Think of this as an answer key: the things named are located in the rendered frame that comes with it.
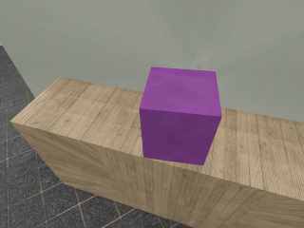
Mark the carton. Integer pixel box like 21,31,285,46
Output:
139,66,222,166

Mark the pedestal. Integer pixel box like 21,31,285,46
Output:
10,76,304,228

